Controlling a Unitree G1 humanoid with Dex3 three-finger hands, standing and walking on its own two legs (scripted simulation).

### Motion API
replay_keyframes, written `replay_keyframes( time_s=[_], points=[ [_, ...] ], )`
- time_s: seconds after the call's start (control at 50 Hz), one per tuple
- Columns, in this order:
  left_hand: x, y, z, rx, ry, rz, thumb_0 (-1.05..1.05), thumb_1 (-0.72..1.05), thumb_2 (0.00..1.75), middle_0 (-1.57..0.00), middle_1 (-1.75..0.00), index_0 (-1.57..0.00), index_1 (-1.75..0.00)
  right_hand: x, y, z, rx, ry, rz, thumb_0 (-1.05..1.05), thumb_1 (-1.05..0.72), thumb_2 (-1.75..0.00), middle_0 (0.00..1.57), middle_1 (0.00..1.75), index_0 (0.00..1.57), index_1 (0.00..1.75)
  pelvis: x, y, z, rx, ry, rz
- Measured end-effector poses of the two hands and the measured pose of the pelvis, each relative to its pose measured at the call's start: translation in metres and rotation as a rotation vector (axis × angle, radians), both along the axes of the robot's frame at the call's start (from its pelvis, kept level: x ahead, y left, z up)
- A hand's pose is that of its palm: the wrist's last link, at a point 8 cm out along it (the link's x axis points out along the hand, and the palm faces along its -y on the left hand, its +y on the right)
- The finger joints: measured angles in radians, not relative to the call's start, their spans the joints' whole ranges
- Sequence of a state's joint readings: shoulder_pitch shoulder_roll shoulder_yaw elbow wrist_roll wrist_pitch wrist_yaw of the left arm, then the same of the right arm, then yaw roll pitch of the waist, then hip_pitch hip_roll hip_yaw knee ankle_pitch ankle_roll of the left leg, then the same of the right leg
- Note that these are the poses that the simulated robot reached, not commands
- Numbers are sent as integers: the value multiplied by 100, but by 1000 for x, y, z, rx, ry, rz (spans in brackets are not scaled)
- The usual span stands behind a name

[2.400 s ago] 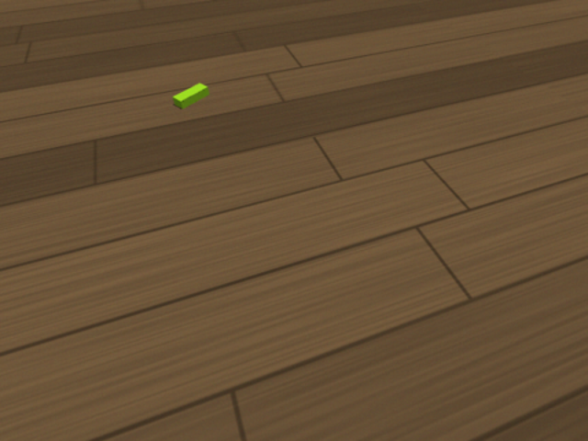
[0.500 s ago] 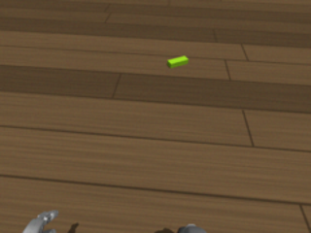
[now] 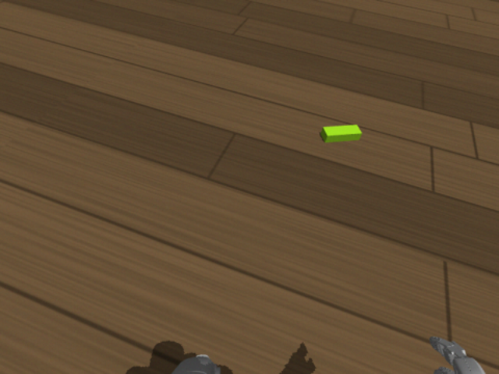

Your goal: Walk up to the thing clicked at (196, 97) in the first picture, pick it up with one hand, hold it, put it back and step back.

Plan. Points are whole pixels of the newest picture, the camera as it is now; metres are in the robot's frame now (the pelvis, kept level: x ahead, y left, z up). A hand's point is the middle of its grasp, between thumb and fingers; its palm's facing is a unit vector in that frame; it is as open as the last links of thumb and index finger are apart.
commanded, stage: walk up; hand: left
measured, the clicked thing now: (341, 133) +1.53 -0.51 -0.72
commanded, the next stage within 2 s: none
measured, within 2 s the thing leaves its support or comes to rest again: neither
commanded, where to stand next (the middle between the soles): +1.17 -0.75 m, yaw +15 degrees
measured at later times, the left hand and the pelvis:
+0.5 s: hand (204, 258) +0.34 +0.12 -0.10, palm faces +0.08 -0.93 -0.36, open 7.4 cm; pelvis +0.25 -0.16 +0.02, yaw +5 degrees
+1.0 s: hand (250, 203) +0.51 +0.03 -0.14, palm faces +0.08 -0.96 -0.27, open 7.4 cm; pelvis +0.47 -0.24 +0.01, yaw +7 degrees
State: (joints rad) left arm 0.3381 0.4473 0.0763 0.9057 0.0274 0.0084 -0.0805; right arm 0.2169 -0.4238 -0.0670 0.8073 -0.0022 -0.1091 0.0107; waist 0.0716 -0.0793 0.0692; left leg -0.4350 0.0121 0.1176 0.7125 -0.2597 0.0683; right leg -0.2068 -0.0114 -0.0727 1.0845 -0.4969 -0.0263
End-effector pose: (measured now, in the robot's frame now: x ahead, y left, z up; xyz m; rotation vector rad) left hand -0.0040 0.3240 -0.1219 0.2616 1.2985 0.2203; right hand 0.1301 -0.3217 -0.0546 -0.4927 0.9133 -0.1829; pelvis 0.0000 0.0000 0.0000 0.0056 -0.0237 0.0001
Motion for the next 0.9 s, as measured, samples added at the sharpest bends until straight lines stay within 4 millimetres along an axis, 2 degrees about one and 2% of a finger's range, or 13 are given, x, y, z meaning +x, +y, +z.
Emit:
replay_keyframes(
  time_s=[0.1, 0.18, 0.28, 0.36, 0.42, 0.54, 0.62, 0.7, 0.76, 0.8, 0.9],
  points=[
    [94, -31, 10, -41, -97, -61, 1, 90, 90, -20, -30, -20, -30, 14, -19, 9, 5, 43, -54, 0, -91, -90, 20, 30, 21, 30, 51, -22, 14, 16, -12, 9],
    [170, -53, 23, -49, -189, -94, 1, 90, 90, -20, -30, -20, -30, 21, -46, 8, 1, 131, -64, 1, -90, -90, 21, 30, 21, 30, 90, -46, 19, 20, -11, 29],
    [256, -86, 37, -16, -255, -123, 1, 90, 90, -20, -30, -20, -30, 45, -98, -5, -1, 205, -100, 1, -90, -90, 21, 30, 21, 30, 143, -87, 14, 30, -2, 48],
    [312, -116, 43, 44, -318, -110, 1, 90, 90, -20, -30, -20, -30, 84, -150, -30, -22, 248, -117, 1, -90, -90, 21, 30, 21, 30, 189, -126, -3, 5, -3, 65],
    [326, -139, 52, 61, -335, -78, 0, 91, 90, -20, -30, -20, -30, 126, -169, -35, -20, 258, -116, 1, -91, -90, 20, 30, 21, 30, 213, -145, 3, 14, -10, 79],
    [324, -169, 62, 55, -237, -2, 0, 90, 90, -20, -30, -20, -30, 220, -177, -20, 36, 192, -25, 1, -91, -90, 20, 30, 20, 30, 268, -169, 24, -2, -6, 90],
    [324, -179, 54, 43, -169, 49, 0, 90, 90, -20, -30, -20, -30, 274, -179, -13, 36, 202, 26, 1, -91, -90, 20, 30, 20, 30, 306, -182, 26, -24, 1, 105],
    [334, -187, 33, 20, -109, 99, 1, 90, 90, -20, -30, -20, -30, 327, -180, -10, 12, 200, 63, 1, -91, -90, 20, 30, 20, 30, 350, -191, 19, -39, -3, 124],
    [353, -193, 10, 4, -68, 112, 1, 90, 90, -20, -30, -20, -30, 365, -184, -12, -24, 153, 74, 1, -91, -90, 20, 30, 21, 30, 383, -193, 4, -20, -11, 129],
    [371, -203, 2, -12, -41, 103, 1, 90, 90, -20, -30, -20, -30, 384, -189, -10, -35, 116, 60, 1, -91, -90, 21, 30, 21, 30, 398, -197, 1, -6, -16, 129],
    [438, -225, 3, -44, -74, 49, 1, 90, 90, -20, -30, -20, -30, 409, -212, 6, -51, 83, 11, 1, -91, -90, 21, 30, 21, 30, 434, -216, 10, 18, -25, 121]
  ],
)
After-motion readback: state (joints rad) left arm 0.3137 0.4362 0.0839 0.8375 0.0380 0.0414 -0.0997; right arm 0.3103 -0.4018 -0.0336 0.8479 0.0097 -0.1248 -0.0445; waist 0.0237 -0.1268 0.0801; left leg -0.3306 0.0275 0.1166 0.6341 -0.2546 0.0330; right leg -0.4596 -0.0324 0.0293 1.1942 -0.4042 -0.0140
